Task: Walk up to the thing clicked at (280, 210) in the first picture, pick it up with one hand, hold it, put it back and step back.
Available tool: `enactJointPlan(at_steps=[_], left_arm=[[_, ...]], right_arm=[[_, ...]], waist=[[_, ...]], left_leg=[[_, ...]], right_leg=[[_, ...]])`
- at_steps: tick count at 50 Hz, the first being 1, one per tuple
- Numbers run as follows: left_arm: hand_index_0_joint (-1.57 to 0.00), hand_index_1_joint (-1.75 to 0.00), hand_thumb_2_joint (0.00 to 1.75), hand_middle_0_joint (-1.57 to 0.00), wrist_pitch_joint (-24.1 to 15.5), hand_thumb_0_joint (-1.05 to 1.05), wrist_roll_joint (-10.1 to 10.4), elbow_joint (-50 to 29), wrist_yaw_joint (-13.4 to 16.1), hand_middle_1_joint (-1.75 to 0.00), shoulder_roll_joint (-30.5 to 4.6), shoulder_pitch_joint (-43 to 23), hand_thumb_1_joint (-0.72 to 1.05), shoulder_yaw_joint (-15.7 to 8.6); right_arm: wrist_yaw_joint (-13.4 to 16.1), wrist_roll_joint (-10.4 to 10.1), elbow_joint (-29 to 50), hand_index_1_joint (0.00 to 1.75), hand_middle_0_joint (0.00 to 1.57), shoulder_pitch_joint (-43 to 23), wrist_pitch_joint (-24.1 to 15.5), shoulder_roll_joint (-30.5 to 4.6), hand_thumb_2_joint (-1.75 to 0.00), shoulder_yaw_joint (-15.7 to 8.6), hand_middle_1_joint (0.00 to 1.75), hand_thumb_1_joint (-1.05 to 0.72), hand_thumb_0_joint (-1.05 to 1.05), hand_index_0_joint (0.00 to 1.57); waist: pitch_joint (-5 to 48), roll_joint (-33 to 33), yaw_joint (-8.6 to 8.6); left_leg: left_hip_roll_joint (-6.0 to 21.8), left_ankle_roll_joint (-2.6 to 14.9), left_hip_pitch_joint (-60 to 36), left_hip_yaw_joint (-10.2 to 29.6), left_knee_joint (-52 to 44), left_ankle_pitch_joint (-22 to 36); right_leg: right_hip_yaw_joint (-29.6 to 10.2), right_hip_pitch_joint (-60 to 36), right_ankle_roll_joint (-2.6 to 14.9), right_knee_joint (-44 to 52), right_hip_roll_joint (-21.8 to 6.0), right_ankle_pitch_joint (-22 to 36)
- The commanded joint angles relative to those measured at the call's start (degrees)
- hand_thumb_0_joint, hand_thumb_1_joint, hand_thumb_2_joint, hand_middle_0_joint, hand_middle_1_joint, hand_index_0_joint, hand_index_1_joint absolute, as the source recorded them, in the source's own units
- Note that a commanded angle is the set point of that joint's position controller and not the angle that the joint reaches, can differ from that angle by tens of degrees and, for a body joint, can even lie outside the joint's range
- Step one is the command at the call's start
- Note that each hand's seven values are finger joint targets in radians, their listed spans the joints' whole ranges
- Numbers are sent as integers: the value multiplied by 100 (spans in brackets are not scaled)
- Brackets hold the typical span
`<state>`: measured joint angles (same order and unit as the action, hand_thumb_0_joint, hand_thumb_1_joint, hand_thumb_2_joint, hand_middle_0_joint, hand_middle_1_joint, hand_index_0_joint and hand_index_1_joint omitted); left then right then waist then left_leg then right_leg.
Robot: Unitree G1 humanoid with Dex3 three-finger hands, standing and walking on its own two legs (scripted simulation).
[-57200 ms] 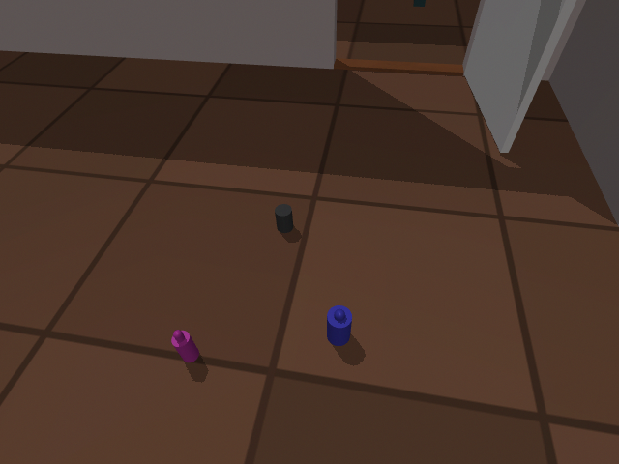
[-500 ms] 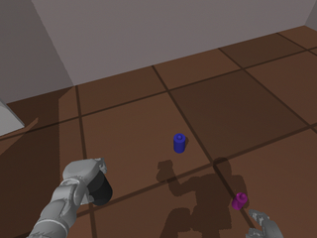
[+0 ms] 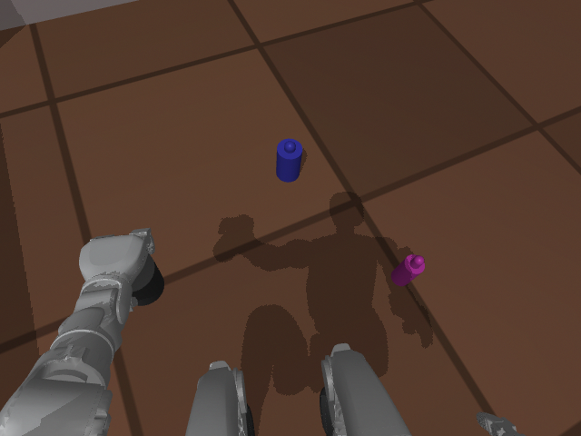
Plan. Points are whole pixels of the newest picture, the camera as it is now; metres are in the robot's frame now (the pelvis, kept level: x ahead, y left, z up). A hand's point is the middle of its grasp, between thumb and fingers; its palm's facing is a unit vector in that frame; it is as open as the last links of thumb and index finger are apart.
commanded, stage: crouch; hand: left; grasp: from above
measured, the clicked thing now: (137, 278) +0.41 +0.23 -0.17
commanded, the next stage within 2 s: lower in 1.22 s
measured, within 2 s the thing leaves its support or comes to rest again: rests again in 1.92 s
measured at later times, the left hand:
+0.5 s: hand (155, 305) +0.40 +0.24 -0.33, palm faces -0.46 -0.01 -0.89, open 10.1 cm
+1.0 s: hand (164, 306) +0.41 +0.25 -0.40, palm faces -0.48 -0.02 -0.88, open 10.0 cm
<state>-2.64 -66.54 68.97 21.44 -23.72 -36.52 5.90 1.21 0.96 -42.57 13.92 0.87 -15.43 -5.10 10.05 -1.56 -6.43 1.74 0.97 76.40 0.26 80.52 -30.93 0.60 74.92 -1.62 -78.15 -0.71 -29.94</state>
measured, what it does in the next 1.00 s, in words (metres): lowers itself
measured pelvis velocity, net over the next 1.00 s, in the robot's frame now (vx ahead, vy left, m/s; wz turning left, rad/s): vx -0.03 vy -0.01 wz -0.05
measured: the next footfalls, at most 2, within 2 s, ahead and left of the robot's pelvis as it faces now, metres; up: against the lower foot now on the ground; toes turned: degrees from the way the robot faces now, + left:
none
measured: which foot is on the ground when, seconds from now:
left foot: down 0.00-1.00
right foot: down 0.00-1.00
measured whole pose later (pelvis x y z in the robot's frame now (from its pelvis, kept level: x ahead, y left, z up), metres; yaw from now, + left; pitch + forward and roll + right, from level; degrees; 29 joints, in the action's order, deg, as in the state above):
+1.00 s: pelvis -0.03 -0.01 -0.23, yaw -3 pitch +36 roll -6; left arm -8.5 -70.5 78.3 22.2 -35.2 -49.9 -4.0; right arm -5.9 6.3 -43.2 9.0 -3.2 -14.2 -1.2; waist 6.2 -0.7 -10.7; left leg 1.4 0.5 124.6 4.6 126.8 -38.9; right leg 3.1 121.5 -1.2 -123.3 -0.4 -38.2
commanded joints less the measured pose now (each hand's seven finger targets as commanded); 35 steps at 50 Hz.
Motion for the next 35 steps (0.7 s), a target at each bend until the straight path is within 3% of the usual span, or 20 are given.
enactJointPlan(at_steps=[1,4,5,9,13,15,18,19,22,25,26,30,34,35], left_arm=[[-78,-97,90,-73,136,0,97,-725,252,-102,-1272,-1821,41,-383],[-79,-97,93,-74,132,0,71,-743,193,-102,-1366,-2150,40,-462],[-79,-97,93,-74,120,0,48,-766,176,-102,-1471,-2147,40,-529],[-82,-96,93,-77,-28,0,-28,-515,110,-101,-1485,-2098,46,-605],[-88,-93,94,-84,-268,0,-149,-933,155,-97,-1760,-2586,52,-739],[-90,-94,97,-86,-331,0,-175,-834,242,-98,-1705,-2556,54,-741],[-90,-93,97,-86,-375,0,-238,-764,369,-97,-1844,-2646,53,-837],[-89,-92,97,-86,-377,0,-265,-862,418,-95,-1943,-2681,53,-923],[-91,-92,98,-88,-377,0,-324,-707,458,-94,-1836,-2735,53,-842],[-93,-92,99,-90,-350,0,-305,-492,460,-95,-1790,-2845,57,-857],[-93,-90,99,-91,-352,0,-290,-601,459,-93,-1956,-2897,56,-898],[-96,-93,100,-93,-332,0,-253,-384,414,-96,-1994,-2940,60,-922],[-97,-92,97,-94,-379,0,-238,-226,364,-95,-2295,-2831,62,-1058],[-97,-93,99,-95,-385,0,-268,-187,351,-96,-2304,-2879,63,-1057]], right_arm=[[71,78,415,30,20,520,-239,-917,-90,-294,30,-90,0,20],[50,129,352,30,20,539,-284,-916,-90,-273,30,-90,0,20],[43,135,394,30,20,551,-287,-931,-90,-289,30,-90,0,20],[-31,191,350,30,20,556,-345,-995,-90,-253,30,-90,0,20],[-105,233,315,30,20,624,-411,-1016,-90,-231,30,-90,0,20],[-142,283,274,30,20,628,-464,-985,-90,-184,30,-90,0,20],[-222,336,197,30,20,691,-523,-1051,-90,-148,30,-90,0,20],[-246,354,179,30,20,695,-527,-1073,-90,-145,30,-90,0,20],[-345,409,155,30,20,710,-559,-1024,-90,-133,30,-91,0,20],[-426,466,128,30,20,765,-591,-1103,-90,-138,30,-91,0,20],[-436,459,141,30,20,716,-573,-1098,-90,-134,30,-91,0,20],[-519,497,179,30,20,716,-586,-1119,-90,-124,30,-91,0,20],[-561,492,216,30,20,641,-539,-1054,-90,-88,30,-91,0,20],[-562,502,215,30,20,634,-533,-1083,-90,-82,30,-91,0,20]], waist=[[3284,-447,47],[3227,-568,-95],[3353,-534,-55],[3155,-609,-182],[3638,-829,-277],[3664,-762,-351],[3856,-935,-369],[4038,-1086,-278],[3976,-1234,-350],[3832,-1256,-464],[3955,-1348,-335],[3833,-1174,-462],[3850,-920,-370],[3827,-939,-419]], left_leg=[[-174,-66,-1423,132,-352,1074],[-153,-61,-905,215,33,820],[-159,-61,-846,247,109,679],[-152,-106,-401,498,458,197],[-171,-100,-324,525,880,106],[-196,-73,-105,477,1109,23],[-196,-61,-9,436,1459,419],[-197,-81,-98,448,1541,624],[-190,-81,-31,385,1838,851],[-171,-107,174,430,2020,851],[-169,-81,175,348,2102,905],[-185,-15,682,231,2465,773],[-216,53,1276,81,2740,585],[-213,52,1346,88,2798,542]], right_leg=[[194,-572,395,161,187,966],[214,68,396,-273,156,767],[244,143,409,-396,156,637],[307,1075,417,-923,99,167],[333,1455,414,-1265,82,67],[340,1594,390,-1380,69,39],[353,1845,387,-1665,57,284],[358,1954,400,-1808,53,380],[378,2119,404,-2006,58,523],[426,2395,393,-2228,15,530],[427,2333,406,-2255,73,573],[423,2301,362,-2405,86,664],[394,2001,340,-2543,159,663],[400,2115,343,-2609,167,621]])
